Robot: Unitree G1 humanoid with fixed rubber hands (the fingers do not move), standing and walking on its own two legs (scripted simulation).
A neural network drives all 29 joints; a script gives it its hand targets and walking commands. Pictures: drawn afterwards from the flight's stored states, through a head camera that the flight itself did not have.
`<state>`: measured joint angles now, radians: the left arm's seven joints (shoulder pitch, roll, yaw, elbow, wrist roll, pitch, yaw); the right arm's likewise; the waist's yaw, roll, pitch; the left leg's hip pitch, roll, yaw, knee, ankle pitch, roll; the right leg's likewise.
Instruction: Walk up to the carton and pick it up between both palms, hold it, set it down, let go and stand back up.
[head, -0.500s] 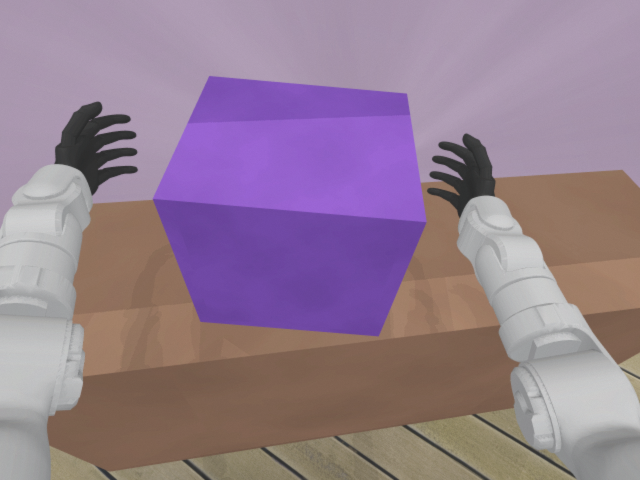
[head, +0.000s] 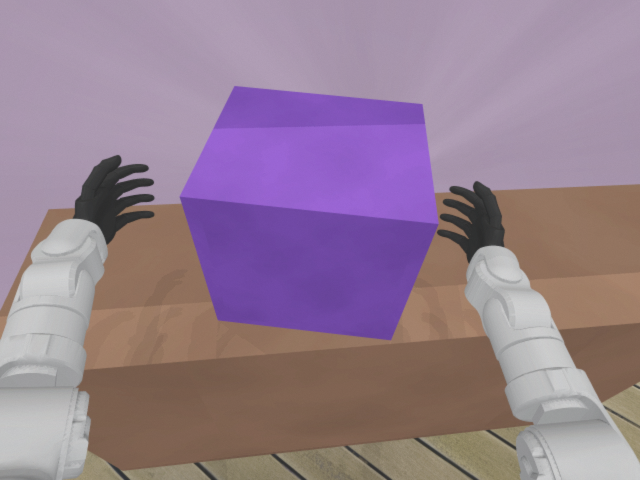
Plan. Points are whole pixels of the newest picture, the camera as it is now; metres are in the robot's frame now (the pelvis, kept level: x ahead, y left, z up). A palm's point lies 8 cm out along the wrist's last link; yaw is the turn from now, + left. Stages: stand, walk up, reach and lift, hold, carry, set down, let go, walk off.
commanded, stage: set down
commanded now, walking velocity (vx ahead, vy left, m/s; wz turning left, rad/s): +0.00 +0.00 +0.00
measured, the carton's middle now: (315, 217) +0.49 -0.01 +0.03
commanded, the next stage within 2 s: none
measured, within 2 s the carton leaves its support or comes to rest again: neither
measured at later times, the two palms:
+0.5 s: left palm (87, 291) +0.34 +0.28 +0.07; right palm (481, 299) +0.30 -0.20 +0.07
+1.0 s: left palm (78, 375) +0.26 +0.28 +0.03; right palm (477, 355) +0.25 -0.20 +0.02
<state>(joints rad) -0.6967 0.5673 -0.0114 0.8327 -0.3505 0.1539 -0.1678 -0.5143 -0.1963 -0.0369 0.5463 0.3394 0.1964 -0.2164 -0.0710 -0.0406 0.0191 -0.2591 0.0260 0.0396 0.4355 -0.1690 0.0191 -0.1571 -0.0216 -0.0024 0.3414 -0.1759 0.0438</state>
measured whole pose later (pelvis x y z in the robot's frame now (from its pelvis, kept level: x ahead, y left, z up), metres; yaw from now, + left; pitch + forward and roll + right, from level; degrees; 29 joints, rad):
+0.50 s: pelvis +0.01 +0.00 +0.00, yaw -1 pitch -4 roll -1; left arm -0.30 0.51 0.08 0.45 -0.33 0.15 -0.18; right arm -0.11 -0.14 -0.03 0.18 0.30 0.17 -0.25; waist 0.01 -0.04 0.10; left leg -0.15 0.03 0.05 0.41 -0.19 0.01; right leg -0.06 -0.02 0.02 0.33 -0.20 0.04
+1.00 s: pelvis +0.03 -0.01 +0.00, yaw +0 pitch -5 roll -1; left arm 0.10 0.50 0.07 0.27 -0.34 -0.09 -0.20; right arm 0.24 -0.07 0.03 0.06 0.23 -0.03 -0.26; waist 0.06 -0.04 0.14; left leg -0.12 0.03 0.04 0.44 -0.24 0.00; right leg -0.03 -0.02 0.01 0.37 -0.25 0.03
